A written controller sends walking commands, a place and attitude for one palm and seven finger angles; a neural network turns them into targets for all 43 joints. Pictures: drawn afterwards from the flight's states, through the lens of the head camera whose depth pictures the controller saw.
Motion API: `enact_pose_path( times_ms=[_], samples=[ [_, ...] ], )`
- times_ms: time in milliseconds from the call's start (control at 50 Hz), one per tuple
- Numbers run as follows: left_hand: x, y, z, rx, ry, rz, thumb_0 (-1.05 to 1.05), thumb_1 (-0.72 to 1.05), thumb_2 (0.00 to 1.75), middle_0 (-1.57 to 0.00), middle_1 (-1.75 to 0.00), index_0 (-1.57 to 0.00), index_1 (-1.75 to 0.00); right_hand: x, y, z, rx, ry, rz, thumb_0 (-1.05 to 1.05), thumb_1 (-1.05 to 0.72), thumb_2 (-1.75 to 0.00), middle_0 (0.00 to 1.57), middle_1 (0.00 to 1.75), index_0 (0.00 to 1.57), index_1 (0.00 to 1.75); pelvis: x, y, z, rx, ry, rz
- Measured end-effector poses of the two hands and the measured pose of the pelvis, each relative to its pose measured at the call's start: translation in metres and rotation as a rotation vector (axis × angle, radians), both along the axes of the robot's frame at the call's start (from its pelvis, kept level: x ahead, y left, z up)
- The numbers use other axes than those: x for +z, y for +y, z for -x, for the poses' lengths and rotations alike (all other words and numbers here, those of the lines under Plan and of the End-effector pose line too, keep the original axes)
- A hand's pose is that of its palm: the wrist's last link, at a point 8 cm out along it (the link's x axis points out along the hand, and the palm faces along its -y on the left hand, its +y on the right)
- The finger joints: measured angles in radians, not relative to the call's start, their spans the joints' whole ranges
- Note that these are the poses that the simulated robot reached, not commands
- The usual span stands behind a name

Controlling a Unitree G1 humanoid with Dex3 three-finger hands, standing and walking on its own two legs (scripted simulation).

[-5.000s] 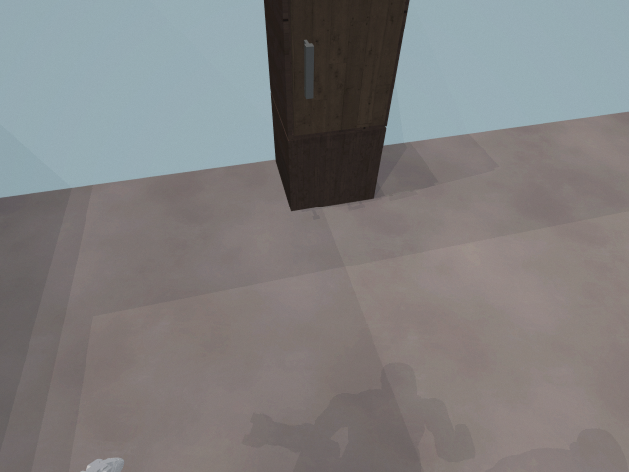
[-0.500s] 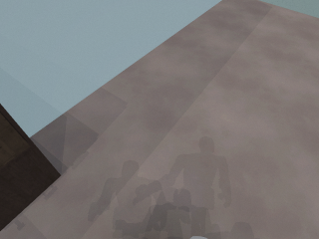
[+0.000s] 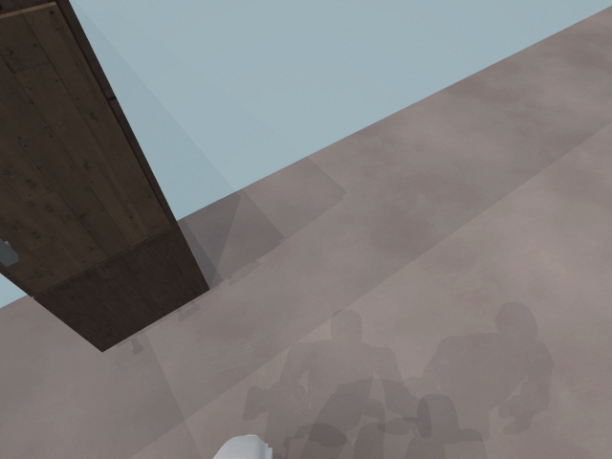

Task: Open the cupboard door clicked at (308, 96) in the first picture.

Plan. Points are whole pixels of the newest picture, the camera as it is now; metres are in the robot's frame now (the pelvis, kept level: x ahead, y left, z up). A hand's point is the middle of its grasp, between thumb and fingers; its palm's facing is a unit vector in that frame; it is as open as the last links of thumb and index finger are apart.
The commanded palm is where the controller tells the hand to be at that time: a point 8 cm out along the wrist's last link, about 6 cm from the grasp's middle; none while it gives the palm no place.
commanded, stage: turn to face it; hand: left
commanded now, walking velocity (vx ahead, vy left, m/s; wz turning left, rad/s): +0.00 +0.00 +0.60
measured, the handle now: out of the picture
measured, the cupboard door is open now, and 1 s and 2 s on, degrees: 0 0 0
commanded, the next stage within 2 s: take the last steps up to it in 0.94 s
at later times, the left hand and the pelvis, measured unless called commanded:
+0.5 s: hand out of the picture +0.04 +0.28 -0.15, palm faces +0.31 -0.91 -0.29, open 7.4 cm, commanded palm none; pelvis -0.01 +0.03 +0.00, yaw +17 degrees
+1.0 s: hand out of the picture -0.11 +0.19 -0.17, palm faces +0.56 -0.79 -0.27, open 7.4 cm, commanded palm none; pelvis -0.03 +0.00 +0.00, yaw +33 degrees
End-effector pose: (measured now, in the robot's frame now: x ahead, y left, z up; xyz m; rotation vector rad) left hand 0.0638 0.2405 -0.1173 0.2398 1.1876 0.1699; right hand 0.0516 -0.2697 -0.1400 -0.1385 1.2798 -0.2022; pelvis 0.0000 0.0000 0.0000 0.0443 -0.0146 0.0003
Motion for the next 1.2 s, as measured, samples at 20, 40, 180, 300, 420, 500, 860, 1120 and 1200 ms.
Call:
enact_pose_path(
  times_ms=[20,40,180,300,420,500,860,1120,1200],
  samples=[
    [-0.002,0.003,0.008,0.018,0.011,0.003,0.00,0.90,0.90,-0.20,-0.30,-0.20,-0.30,0.000,0.003,-0.006,0.021,0.004,0.002,0.01,-0.91,-0.90,0.20,0.29,0.20,0.30,0.000,0.002,0.001,0.014,0.002,0.000],
    [-0.004,0.007,0.016,0.036,0.023,0.007,0.00,0.90,0.90,-0.20,-0.30,-0.20,-0.30,0.001,0.007,-0.013,0.044,0.004,0.005,0.01,-0.91,-0.90,0.20,0.29,0.20,0.30,-0.001,0.004,0.001,0.027,0.004,0.001],
    [-0.036,0.053,0.075,0.189,0.112,0.029,0.00,0.90,0.90,-0.20,-0.30,-0.20,-0.30,0.006,0.051,-0.078,0.218,-0.100,0.054,0.01,-0.91,-0.90,0.20,0.29,0.20,0.30,-0.018,0.034,0.004,0.123,0.022,0.027],
    [-0.032,0.082,0.087,0.263,0.124,0.009,0.00,0.91,0.90,-0.20,-0.30,-0.20,-0.30,0.022,0.079,-0.097,0.288,-0.164,0.069,0.00,-0.91,-0.89,0.20,0.29,0.20,0.30,-0.011,0.045,0.007,0.175,0.010,0.048],
    [-0.014,0.087,0.064,0.289,0.000,-0.008,0.00,0.91,0.90,-0.19,-0.30,-0.19,-0.30,0.020,0.089,-0.092,0.335,-0.128,0.040,0.00,-0.91,-0.89,0.20,0.29,0.20,0.30,-0.004,0.043,0.009,0.245,0.005,0.051],
    [-0.004,0.079,0.047,0.299,-0.071,-0.025,0.00,0.91,0.90,-0.19,-0.30,-0.19,-0.30,0.010,0.083,-0.086,0.349,-0.096,0.014,0.00,-0.91,-0.89,0.20,0.30,0.21,0.30,-0.004,0.033,0.009,0.293,0.003,0.043],
    [0.009,0.000,0.125,0.500,-0.055,-0.034,0.00,0.90,0.90,-0.20,-0.30,-0.20,-0.30,-0.007,0.048,-0.098,0.509,0.023,-0.014,0.01,-0.91,-0.90,0.20,0.29,0.20,0.30,0.000,-0.010,0.014,0.518,-0.018,-0.007],
    [-0.039,-0.013,0.274,0.725,0.177,0.081,0.00,0.91,0.90,-0.20,-0.30,-0.20,-0.30,0.013,0.135,-0.115,0.716,-0.132,0.019,0.01,-0.91,-0.90,0.20,0.29,0.20,0.30,-0.012,0.016,0.054,0.596,-0.034,0.027],
    [-0.032,-0.015,0.285,0.728,0.186,0.104,0.00,0.91,0.90,-0.19,-0.30,-0.19,-0.30,0.019,0.149,-0.100,0.726,-0.140,-0.005,0.00,-0.91,-0.89,0.20,0.29,0.20,0.30,-0.003,0.022,0.057,0.606,-0.038,0.036]
  ],
)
